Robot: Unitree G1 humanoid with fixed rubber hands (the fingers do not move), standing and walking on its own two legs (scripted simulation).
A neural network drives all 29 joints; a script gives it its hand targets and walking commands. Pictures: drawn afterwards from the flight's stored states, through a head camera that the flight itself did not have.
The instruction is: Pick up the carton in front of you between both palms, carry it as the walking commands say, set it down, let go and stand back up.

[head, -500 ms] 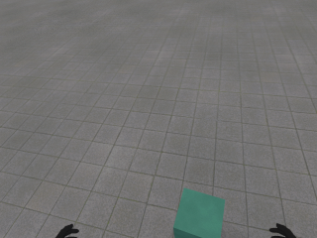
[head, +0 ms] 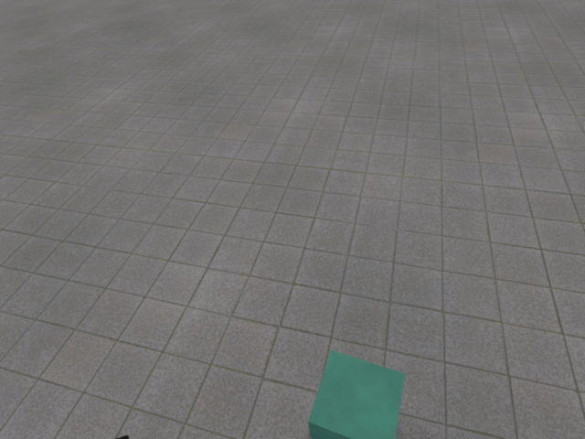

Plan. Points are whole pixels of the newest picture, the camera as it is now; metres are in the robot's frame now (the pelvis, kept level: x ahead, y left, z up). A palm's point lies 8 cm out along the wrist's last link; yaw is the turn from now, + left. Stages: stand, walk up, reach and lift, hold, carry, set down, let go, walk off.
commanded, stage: stand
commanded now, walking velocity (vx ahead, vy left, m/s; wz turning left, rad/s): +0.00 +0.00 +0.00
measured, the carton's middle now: (355, 411) +0.38 -0.09 -0.65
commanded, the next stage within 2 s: none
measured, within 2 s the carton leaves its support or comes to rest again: neither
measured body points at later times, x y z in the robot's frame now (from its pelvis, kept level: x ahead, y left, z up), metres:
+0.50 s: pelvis -0.01 +0.01 +0.00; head -0.02 -0.01 +0.45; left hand +0.09 +0.32 -0.10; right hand +0.08 -0.30 -0.12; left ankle -0.07 +0.13 -0.74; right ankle +0.01 -0.08 -0.74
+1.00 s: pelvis -0.01 +0.01 +0.01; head -0.01 -0.01 +0.45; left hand +0.09 +0.33 -0.10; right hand +0.07 -0.30 -0.12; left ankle -0.07 +0.13 -0.74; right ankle +0.01 -0.08 -0.74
